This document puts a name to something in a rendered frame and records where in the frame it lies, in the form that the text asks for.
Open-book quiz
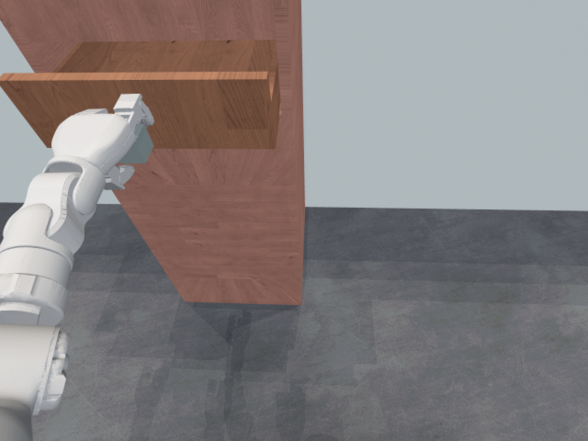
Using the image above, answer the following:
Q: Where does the drawer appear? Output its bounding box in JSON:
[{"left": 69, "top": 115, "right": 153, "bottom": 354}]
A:
[{"left": 0, "top": 40, "right": 280, "bottom": 149}]

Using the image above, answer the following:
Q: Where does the left robot forearm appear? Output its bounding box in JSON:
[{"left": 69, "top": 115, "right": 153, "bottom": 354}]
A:
[{"left": 0, "top": 155, "right": 106, "bottom": 326}]

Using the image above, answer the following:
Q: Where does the robot left upper arm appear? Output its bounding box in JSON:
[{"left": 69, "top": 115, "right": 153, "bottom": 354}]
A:
[{"left": 0, "top": 323, "right": 70, "bottom": 441}]

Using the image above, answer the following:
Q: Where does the handle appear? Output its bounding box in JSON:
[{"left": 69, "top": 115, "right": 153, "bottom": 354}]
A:
[{"left": 119, "top": 124, "right": 153, "bottom": 164}]

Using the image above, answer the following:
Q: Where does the left robot hand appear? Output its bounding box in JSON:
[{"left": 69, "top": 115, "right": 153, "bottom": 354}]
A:
[{"left": 51, "top": 94, "right": 154, "bottom": 190}]

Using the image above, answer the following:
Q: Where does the cabinet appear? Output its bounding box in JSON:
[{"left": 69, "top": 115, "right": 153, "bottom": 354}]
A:
[{"left": 0, "top": 0, "right": 305, "bottom": 305}]

